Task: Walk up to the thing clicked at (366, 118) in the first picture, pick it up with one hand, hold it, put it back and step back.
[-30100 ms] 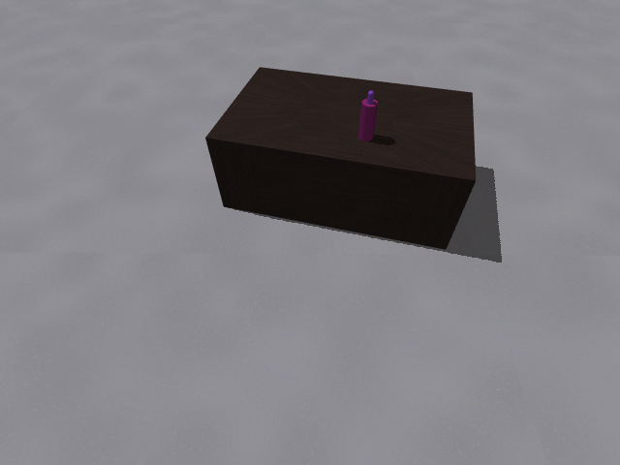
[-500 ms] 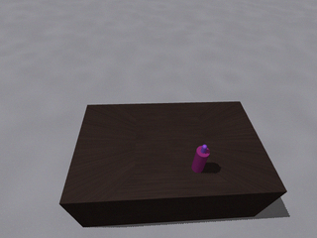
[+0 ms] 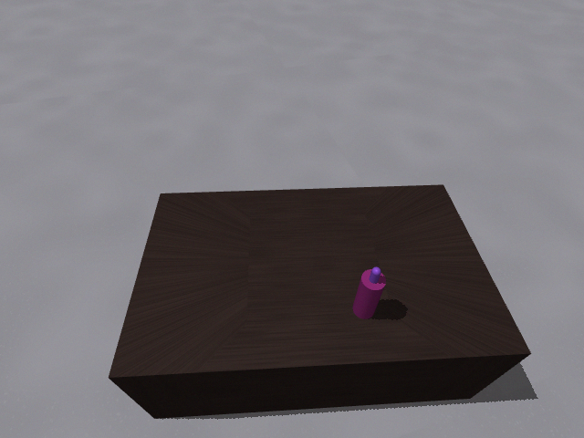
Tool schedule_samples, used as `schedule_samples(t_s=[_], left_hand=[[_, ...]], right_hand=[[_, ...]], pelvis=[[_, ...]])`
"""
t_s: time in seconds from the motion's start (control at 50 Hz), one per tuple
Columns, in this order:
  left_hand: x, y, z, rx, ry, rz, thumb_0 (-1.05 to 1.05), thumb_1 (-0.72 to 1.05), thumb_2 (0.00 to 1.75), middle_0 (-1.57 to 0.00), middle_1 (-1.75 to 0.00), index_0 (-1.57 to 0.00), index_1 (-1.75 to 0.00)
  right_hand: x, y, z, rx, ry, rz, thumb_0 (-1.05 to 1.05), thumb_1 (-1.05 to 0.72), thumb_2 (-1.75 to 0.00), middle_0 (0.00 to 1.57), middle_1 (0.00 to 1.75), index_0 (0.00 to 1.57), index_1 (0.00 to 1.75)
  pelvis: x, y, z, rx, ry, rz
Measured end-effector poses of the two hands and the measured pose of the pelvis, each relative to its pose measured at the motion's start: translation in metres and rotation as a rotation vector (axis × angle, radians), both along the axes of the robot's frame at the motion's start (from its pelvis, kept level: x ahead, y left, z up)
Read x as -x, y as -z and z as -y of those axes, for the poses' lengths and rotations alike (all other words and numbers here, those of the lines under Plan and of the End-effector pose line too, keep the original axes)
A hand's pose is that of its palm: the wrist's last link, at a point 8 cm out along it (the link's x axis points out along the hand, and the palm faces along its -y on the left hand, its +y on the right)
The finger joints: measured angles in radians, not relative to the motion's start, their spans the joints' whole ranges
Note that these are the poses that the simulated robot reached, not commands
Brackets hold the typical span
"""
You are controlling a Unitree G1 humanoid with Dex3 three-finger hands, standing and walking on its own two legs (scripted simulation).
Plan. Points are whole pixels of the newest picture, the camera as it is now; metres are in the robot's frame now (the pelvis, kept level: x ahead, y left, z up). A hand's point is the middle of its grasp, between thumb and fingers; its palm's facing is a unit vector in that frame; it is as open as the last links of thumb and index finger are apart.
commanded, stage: stand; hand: right
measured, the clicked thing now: (369, 290) +0.50 -0.17 -0.29
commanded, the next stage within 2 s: none
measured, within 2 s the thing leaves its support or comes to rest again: neither
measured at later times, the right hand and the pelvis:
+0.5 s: hand out of the picture +0.06 -0.25 -0.15, palm faces -0.02 +0.93 -0.36, open 7.7 cm; pelvis -0.01 +0.00 +0.00, yaw +0 degrees
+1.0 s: hand out of the picture +0.06 -0.25 -0.16, palm faces -0.03 +0.94 -0.35, open 7.4 cm; pelvis +0.00 +0.00 +0.00, yaw +1 degrees
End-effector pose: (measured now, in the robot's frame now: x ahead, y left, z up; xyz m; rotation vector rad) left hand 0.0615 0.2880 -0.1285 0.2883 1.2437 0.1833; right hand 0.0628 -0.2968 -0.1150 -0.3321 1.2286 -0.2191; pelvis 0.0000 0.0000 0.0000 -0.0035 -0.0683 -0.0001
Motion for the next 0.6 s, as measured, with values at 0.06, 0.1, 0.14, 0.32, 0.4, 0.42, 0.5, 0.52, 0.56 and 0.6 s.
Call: schedule_samples(t_s=[0.06,0.1,0.14,0.32,0.4,0.42,0.5,0.52,0.56,0.6], left_hand=[[-0.0015,-0.0009,0.0002,-0.001,0.000,0.007,0.01,0.90,0.90,-0.20,-0.30,-0.20,-0.30],[-0.0020,-0.0015,0.0000,-0.003,0.000,0.010,0.01,0.90,0.90,-0.20,-0.30,-0.20,-0.30],[-0.0019,-0.0019,-0.0004,-0.004,-0.001,0.012,0.01,0.90,0.90,-0.20,-0.30,-0.20,-0.30],[0.0019,-0.0033,-0.0026,-0.008,-0.002,0.007,0.01,0.90,0.90,-0.20,-0.30,-0.20,-0.30],[0.0034,-0.0038,-0.0037,-0.011,-0.003,0.008,0.01,0.90,0.90,-0.20,-0.30,-0.20,-0.30],[0.0037,-0.0039,-0.0039,-0.011,-0.004,0.009,0.01,0.90,0.90,-0.20,-0.30,-0.20,-0.30],[0.0046,-0.0043,-0.0046,-0.011,-0.005,0.013,0.01,0.90,0.90,-0.20,-0.30,-0.20,-0.30],[0.0050,-0.0044,-0.0047,-0.011,-0.005,0.013,0.01,0.90,0.90,-0.20,-0.30,-0.20,-0.30],[0.0059,-0.0044,-0.0051,-0.011,-0.004,0.013,0.01,0.90,0.90,-0.20,-0.30,-0.20,-0.30],[0.0069,-0.0043,-0.0054,-0.011,-0.004,0.013,0.01,0.90,0.90,-0.20,-0.30,-0.20,-0.30]], right_hand=[[0.0004,-0.0003,0.0012,0.000,-0.001,0.001,-0.01,0.32,-0.26,0.14,0.18,0.14,0.18],[0.0008,-0.0003,0.0017,0.000,-0.001,0.000,-0.01,0.22,-0.37,0.16,0.21,0.16,0.21],[0.0014,-0.0003,0.0020,-0.001,-0.001,0.000,-0.01,0.09,-0.48,0.17,0.24,0.17,0.24],[0.0054,0.0006,0.0022,-0.006,-0.001,-0.008,0.00,-0.54,-0.81,0.20,0.29,0.20,0.29],[0.0062,0.0007,0.0020,-0.008,0.000,-0.007,0.00,-0.73,-0.86,0.20,0.29,0.20,0.30],[0.0063,0.0006,0.0018,-0.008,0.000,-0.006,0.00,-0.76,-0.87,0.20,0.30,0.20,0.30],[0.0068,0.0006,0.0016,-0.009,-0.003,-0.005,0.00,-0.84,-0.89,0.20,0.30,0.20,0.30],[0.0069,0.0005,0.0016,-0.009,-0.003,-0.005,0.00,-0.85,-0.89,0.20,0.30,0.20,0.30],[0.0073,0.0003,0.0015,-0.010,-0.003,-0.004,0.00,-0.87,-0.89,0.20,0.30,0.20,0.30],[0.0076,0.0002,0.0015,-0.010,-0.003,-0.004,0.00,-0.89,-0.90,0.20,0.30,0.20,0.30]], pelvis=[[0.0003,-0.0002,0.0007,0.000,-0.002,0.001],[0.0008,-0.0002,0.0011,0.000,-0.003,0.002],[0.0012,-0.0003,0.0015,0.000,-0.003,0.002],[0.0029,-0.0006,0.0018,0.000,-0.004,-0.001],[0.0037,-0.0006,0.0018,0.001,-0.005,0.001],[0.0040,-0.0007,0.0018,0.001,-0.006,0.002],[0.0052,-0.0006,0.0015,0.000,-0.007,0.002],[0.0055,-0.0006,0.0014,0.000,-0.007,0.002],[0.0059,-0.0006,0.0013,0.000,-0.008,0.002],[0.0063,-0.0006,0.0013,0.000,-0.008,0.002]])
